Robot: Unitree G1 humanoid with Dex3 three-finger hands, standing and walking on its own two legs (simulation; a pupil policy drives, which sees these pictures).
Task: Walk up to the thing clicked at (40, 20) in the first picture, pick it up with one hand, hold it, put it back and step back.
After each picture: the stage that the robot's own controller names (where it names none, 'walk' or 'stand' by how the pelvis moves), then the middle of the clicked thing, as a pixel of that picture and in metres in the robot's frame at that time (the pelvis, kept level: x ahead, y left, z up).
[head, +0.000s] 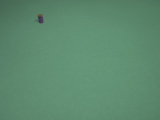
stand; (40, 18) +1.96 +0.58 -0.72
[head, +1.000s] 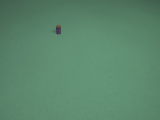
walk; (58, 29) +1.87 +0.26 -0.69
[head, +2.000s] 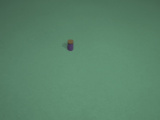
walk; (70, 45) +1.27 +0.10 -0.70
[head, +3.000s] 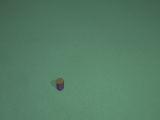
walk; (60, 84) +0.81 +0.14 -0.72
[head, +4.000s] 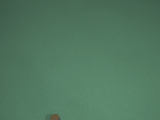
walk; out of the picture +0.51 +0.20 -0.70
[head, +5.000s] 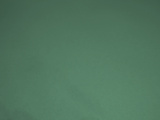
stand; out of the picture +0.39 +0.19 -0.71
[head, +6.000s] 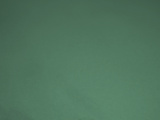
stand; out of the picture +0.37 +0.17 -0.72
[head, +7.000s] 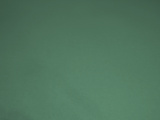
stand; out of the picture +0.39 +0.18 -0.73
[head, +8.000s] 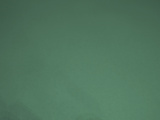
stand; out of the picture +0.37 +0.18 -0.73
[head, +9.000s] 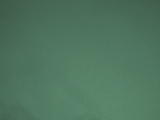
go down; out of the picture +0.37 +0.18 -0.73
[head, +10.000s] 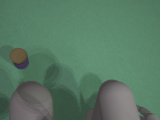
go down; (20, 59) +0.45 +0.23 -0.31
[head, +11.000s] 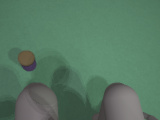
approach; (27, 61) +0.44 +0.22 -0.30
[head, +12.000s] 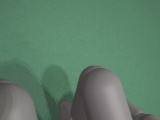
close in; out of the picture +0.43 +0.27 -0.22
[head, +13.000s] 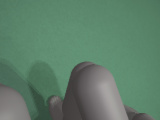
close; out of the picture +0.43 +0.28 -0.22
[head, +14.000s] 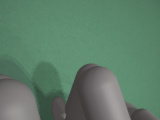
lift; out of the picture +0.38 +0.26 -0.23
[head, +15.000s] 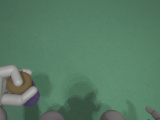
lift; (25, 90) +0.32 +0.19 -0.02
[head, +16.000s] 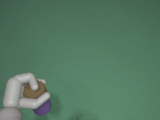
hold; (38, 98) +0.31 +0.16 -0.01
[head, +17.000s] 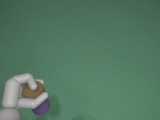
crouch; (37, 98) +0.32 +0.17 -0.01
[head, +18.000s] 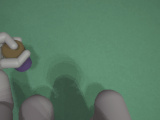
crouch; (18, 57) +0.44 +0.20 -0.11
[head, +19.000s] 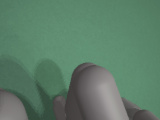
lower; out of the picture +0.42 +0.28 -0.23
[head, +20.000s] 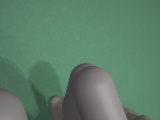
lower; out of the picture +0.42 +0.29 -0.23
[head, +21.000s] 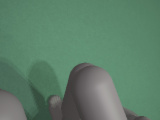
lower; out of the picture +0.43 +0.29 -0.23
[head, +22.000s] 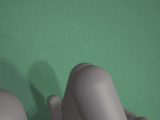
lower; out of the picture +0.43 +0.29 -0.23
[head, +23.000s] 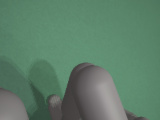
loosen; out of the picture +0.43 +0.29 -0.23
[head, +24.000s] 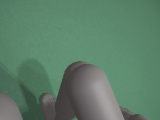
withdraw; out of the picture +0.42 +0.29 -0.23
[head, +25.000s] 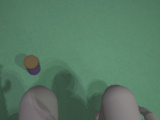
walk; (32, 65) +0.46 +0.22 -0.34
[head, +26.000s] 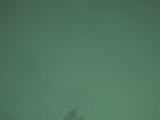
stand; out of the picture +0.38 +0.17 -0.66
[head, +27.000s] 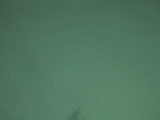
stand; out of the picture +0.39 +0.19 -0.67
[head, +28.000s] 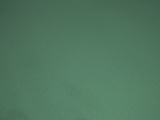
stand; out of the picture +0.40 +0.18 -0.69
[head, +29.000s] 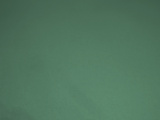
walk; out of the picture +0.40 +0.18 -0.72
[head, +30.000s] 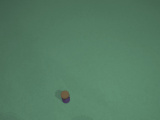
walk; (65, 97) +0.56 +0.15 -0.70
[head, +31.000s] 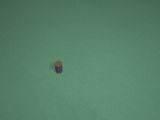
walk; (58, 67) +0.88 +0.17 -0.71
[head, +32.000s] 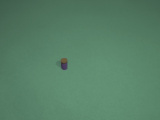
stand; (64, 64) +1.04 +0.17 -0.71
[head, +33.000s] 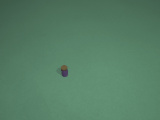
stand; (64, 71) +1.03 +0.19 -0.73
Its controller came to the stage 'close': yes
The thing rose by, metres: 0.69
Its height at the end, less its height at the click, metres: +0.00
